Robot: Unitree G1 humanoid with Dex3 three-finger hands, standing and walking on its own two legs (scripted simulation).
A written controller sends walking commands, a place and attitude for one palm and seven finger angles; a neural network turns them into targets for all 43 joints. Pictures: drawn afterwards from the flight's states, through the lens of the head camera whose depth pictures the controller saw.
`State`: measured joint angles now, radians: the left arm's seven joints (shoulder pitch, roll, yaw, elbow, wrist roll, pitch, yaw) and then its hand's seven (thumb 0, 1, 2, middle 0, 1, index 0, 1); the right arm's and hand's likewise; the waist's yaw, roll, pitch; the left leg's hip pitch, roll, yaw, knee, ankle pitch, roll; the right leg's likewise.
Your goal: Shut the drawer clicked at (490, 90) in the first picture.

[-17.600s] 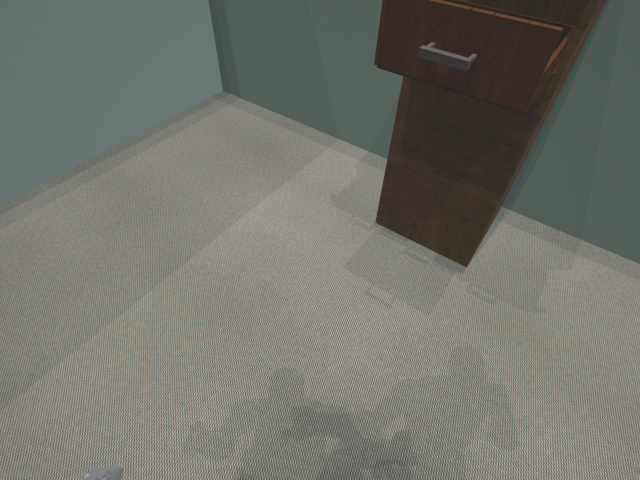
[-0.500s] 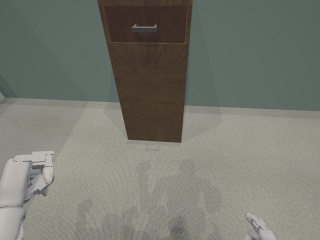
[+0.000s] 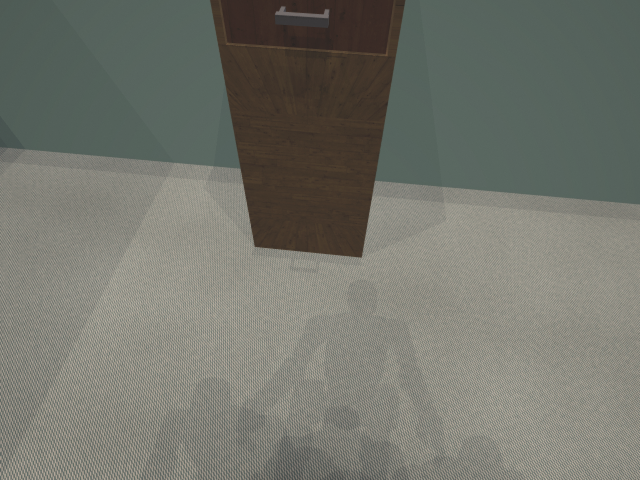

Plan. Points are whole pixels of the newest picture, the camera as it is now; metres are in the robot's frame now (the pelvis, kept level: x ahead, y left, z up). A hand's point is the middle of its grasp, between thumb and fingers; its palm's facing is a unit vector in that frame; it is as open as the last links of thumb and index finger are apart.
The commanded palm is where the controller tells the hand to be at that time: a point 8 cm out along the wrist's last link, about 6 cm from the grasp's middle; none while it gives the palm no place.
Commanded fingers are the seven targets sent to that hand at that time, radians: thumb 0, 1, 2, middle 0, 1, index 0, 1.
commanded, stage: let the arm hang, fingers relaxed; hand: left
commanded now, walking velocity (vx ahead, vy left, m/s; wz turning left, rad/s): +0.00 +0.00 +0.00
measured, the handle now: (303, 15) +0.99 +0.11 +0.13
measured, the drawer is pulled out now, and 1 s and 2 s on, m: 0.00 0.00 0.00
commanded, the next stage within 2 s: look to check the result in 0.54 s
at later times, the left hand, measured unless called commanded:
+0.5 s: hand (152, 472) +0.15 +0.24 -0.14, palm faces -0.04 -0.94 -0.34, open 7.4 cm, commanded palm none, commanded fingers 0.00 0.90 0.90 -0.20 -0.30 -0.20 -0.30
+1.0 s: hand out of the picture +0.14 +0.23 -0.14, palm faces -0.05 -0.93 -0.36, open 7.4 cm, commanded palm none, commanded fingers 0.00 0.90 0.90 -0.20 -0.30 -0.20 -0.30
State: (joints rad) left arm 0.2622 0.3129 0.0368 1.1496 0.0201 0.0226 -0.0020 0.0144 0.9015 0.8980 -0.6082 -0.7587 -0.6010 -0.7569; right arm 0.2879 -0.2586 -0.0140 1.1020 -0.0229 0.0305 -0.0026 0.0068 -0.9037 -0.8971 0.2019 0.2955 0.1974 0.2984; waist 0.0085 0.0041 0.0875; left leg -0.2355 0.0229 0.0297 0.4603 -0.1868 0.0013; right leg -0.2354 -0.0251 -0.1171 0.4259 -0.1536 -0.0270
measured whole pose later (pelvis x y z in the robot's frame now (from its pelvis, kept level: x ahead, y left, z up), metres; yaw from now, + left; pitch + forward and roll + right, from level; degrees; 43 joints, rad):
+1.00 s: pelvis +0.05 -0.02 +0.01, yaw -1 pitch -2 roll +0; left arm 0.09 0.32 0.02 1.15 0.01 -0.02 0.00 0.01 0.90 0.90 -0.21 -0.30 -0.20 -0.30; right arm 0.12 -0.34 0.00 1.13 -0.02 0.01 0.00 0.00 -0.90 -0.90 0.20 0.30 0.20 0.30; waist -0.01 0.04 0.07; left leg -0.08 0.05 0.05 0.29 -0.18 -0.03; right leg -0.11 0.01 -0.10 0.30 -0.17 -0.04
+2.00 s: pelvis +0.05 -0.02 +0.01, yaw -2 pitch -2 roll +0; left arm 0.10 0.33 0.02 1.15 0.01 -0.02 0.00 0.01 0.90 0.90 -0.21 -0.30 -0.20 -0.30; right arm 0.14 -0.33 0.00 1.14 -0.02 0.00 0.00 0.00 -0.90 -0.90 0.20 0.30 0.20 0.30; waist -0.02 0.02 0.05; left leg -0.07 0.05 0.07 0.28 -0.18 -0.03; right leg -0.10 0.01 -0.08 0.29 -0.15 -0.04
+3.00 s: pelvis +0.06 -0.01 +0.01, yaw -2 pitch -2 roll +0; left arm 0.09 0.33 0.01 1.14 0.01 -0.02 0.00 0.01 0.90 0.90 -0.21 -0.30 -0.20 -0.30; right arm 0.11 -0.33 0.00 1.13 -0.01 0.00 0.00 0.00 -0.90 -0.90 0.20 0.30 0.20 0.30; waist -0.02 0.01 0.05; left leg -0.06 0.04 0.07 0.27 -0.18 -0.02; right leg -0.09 0.00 -0.08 0.28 -0.16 -0.02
